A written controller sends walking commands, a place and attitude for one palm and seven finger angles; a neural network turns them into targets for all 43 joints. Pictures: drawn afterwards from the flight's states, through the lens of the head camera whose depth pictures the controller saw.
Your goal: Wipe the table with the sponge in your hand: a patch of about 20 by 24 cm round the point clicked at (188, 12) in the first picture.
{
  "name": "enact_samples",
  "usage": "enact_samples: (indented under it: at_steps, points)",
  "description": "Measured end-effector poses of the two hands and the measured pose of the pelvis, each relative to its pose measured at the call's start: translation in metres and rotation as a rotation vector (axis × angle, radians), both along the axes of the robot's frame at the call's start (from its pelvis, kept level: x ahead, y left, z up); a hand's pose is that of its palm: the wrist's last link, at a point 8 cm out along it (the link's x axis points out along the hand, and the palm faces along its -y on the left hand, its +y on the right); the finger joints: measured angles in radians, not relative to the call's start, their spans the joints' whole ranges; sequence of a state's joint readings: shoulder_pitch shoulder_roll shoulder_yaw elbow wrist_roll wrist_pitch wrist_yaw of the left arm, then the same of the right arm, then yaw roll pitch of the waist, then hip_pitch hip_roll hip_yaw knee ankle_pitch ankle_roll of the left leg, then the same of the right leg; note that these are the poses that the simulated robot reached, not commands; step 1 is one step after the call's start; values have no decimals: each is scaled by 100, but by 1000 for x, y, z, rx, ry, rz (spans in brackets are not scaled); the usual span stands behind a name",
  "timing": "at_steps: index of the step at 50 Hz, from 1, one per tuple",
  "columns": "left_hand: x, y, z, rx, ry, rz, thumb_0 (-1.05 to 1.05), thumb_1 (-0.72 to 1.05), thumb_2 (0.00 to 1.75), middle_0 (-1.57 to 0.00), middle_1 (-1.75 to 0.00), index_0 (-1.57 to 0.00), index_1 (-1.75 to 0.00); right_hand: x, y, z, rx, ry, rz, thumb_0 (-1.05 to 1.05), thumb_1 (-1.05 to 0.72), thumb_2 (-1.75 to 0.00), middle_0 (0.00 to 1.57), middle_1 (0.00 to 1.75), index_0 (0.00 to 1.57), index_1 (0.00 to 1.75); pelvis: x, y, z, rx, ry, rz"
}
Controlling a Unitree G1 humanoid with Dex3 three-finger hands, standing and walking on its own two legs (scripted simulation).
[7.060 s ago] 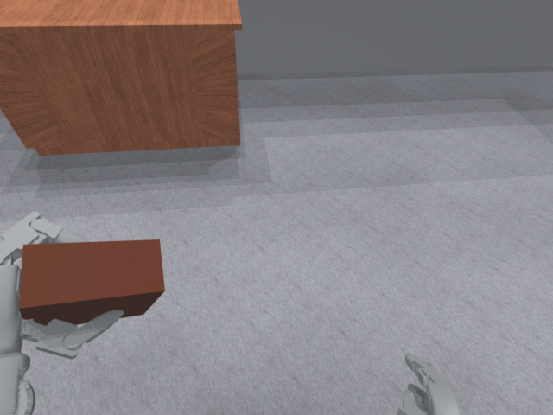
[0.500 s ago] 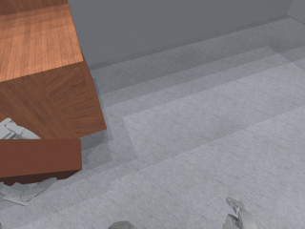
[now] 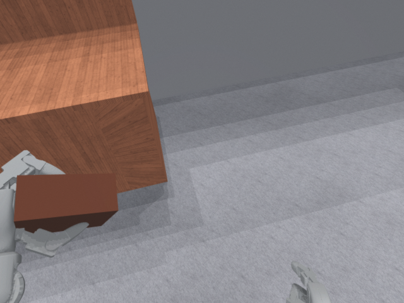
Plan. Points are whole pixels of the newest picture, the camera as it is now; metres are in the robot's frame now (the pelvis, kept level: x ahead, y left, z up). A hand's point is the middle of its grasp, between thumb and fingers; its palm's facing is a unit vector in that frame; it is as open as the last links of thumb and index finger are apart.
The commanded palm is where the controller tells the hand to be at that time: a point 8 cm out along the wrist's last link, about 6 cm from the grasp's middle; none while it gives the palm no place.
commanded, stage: take the last steps up to it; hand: left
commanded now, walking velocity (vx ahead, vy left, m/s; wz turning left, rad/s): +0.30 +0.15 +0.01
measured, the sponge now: (81, 203) +0.23 +0.20 +0.16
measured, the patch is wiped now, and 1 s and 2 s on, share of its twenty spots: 0.00 0.00 0.00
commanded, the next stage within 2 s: come to a stop and stand still in 1.76 s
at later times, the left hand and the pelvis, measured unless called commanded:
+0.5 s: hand (45, 140) +0.34 +0.31 +0.18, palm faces +0.35 -0.80 -0.49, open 10.1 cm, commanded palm +0.28 +0.34 +0.19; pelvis +0.11 +0.07 +0.01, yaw -2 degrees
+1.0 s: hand (62, 106) +0.44 +0.32 +0.18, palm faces +0.32 -0.80 -0.51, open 10.1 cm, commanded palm +0.38 +0.38 +0.19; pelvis +0.22 +0.10 +0.02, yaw +0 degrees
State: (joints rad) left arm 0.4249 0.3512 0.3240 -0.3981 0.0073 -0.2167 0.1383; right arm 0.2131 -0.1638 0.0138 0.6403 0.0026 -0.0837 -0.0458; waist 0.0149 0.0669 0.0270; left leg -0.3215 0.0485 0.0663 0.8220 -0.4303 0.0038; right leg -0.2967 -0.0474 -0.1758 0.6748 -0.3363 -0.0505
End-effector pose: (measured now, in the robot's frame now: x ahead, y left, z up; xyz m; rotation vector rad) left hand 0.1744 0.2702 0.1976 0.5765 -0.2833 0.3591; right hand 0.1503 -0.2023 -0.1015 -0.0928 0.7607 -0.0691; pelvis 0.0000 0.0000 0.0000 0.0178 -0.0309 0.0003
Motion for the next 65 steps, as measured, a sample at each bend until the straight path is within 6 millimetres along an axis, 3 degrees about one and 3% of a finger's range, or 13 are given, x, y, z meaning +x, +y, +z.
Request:
enact_samples:
  at_steps: [3,9,16,20,25,33,38,45,50,55,59,62,65]
  points:
    - [8,-1,-2,-37,24,-3,-1,-50,101,-73,-137,-73,-136,4,2,-3,-4,79,36,1,-91,-90,21,30,21,30,7,1,8,12,6,1]
    - [33,11,1,1,120,-11,-1,-50,101,-73,-137,-74,-136,17,-11,11,-60,151,16,1,-91,-90,21,30,21,30,26,10,25,36,51,5]
    - [71,38,6,26,96,-46,-1,-50,101,-73,-137,-74,-136,50,-15,26,-169,131,-28,1,-91,-90,21,30,20,30,61,41,21,33,61,-5]
    - [97,57,7,46,-17,-90,-1,-50,101,-73,-137,-74,-136,79,-1,27,-193,56,-91,1,-91,-90,20,30,20,30,82,62,5,22,41,-22]
    - [127,75,5,21,-13,-75,-1,-50,101,-73,-137,-74,-136,107,35,33,-111,5,-96,1,-91,-90,20,30,20,30,105,69,10,8,50,-40]
    - [156,60,14,40,16,-82,-1,-50,101,-73,-137,-74,-136,140,67,11,-8,17,-37,1,-91,-90,21,30,21,30,148,70,8,6,47,-34]
    - [176,66,4,29,35,-30,-1,-50,101,-73,-137,-74,-136,162,60,-9,-18,105,0,1,-91,-90,21,30,21,30,168,68,3,2,31,-5]
    - [206,81,-1,-14,104,-4,-1,-50,101,-73,-137,-74,-136,193,42,15,-104,133,-4,1,-91,-90,21,30,20,30,198,79,21,33,52,-1]
    - [232,92,8,8,70,-70,-1,-50,101,-73,-137,-74,-136,221,44,31,-179,109,-22,1,-91,-90,20,30,20,30,223,100,22,38,50,-6]
    - [264,127,11,46,-48,-106,-1,-50,101,-73,-137,-74,-136,255,66,34,-217,29,-92,1,-91,-90,20,30,20,30,256,133,4,12,36,-36]
    - [295,152,5,21,-71,-76,-1,-50,101,-73,-137,-74,-136,274,101,34,-147,-1,-105,1,-91,-90,20,30,20,30,270,143,5,9,30,-45]
    - [311,157,2,-18,-43,-64,-1,-50,101,-73,-137,-74,-136,284,126,34,-84,-11,-89,1,-91,-90,20,30,20,30,281,149,9,2,43,-55]
    - [318,148,7,-30,-22,-94,-1,-50,101,-73,-137,-74,-136,291,144,29,-41,-5,-64,1,-91,-90,21,30,20,30,293,153,12,0,52,-58]
